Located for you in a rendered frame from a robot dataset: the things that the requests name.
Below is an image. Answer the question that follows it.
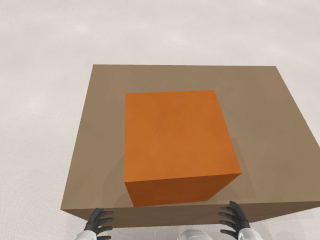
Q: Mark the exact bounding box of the robot right thigh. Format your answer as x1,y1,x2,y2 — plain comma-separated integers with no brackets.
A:
177,229,213,240

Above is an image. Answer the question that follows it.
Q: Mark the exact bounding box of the carton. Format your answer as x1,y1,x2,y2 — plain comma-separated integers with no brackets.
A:
124,90,242,207

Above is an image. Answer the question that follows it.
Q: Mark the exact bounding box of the left robot hand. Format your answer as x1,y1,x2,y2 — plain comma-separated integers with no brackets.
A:
83,208,114,240

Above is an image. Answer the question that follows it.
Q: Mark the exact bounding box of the robot left forearm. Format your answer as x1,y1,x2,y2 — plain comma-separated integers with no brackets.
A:
74,230,97,240

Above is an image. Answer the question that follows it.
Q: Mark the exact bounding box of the pedestal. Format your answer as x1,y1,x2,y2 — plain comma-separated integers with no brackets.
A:
60,64,320,228

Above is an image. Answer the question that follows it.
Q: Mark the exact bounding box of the robot right forearm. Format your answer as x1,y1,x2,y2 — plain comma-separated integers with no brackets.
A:
238,228,264,240

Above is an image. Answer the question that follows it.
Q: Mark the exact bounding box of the right robot hand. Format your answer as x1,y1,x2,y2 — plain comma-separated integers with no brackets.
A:
218,201,251,240

